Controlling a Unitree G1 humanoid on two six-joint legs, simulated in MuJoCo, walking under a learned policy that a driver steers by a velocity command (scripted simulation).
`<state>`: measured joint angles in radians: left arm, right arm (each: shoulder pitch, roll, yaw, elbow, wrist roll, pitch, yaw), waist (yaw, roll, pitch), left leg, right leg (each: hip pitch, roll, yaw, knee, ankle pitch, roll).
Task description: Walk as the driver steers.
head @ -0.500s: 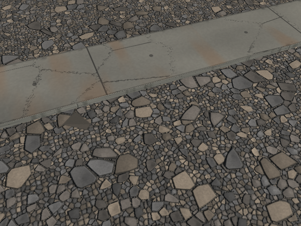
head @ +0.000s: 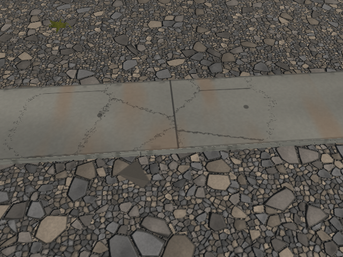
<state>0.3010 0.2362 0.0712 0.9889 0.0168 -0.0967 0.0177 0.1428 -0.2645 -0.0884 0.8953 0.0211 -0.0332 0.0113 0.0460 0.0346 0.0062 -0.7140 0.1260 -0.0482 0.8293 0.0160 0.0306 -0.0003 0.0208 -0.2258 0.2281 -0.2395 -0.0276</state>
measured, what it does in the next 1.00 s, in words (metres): walks ahead, turning left: left foot, then right foot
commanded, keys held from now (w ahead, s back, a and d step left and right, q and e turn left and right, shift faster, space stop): w+q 0.52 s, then w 0.48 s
